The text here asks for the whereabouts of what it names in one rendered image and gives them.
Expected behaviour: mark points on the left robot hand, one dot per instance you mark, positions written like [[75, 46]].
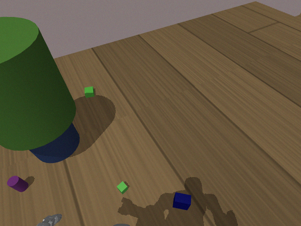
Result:
[[50, 220]]

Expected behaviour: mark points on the potted plant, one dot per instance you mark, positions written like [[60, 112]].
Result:
[[36, 107]]

